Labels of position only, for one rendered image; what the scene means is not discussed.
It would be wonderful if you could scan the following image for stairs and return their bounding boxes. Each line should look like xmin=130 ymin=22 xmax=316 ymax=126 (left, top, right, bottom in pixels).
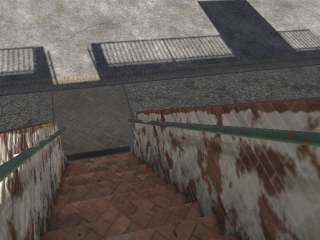
xmin=40 ymin=153 xmax=242 ymax=240

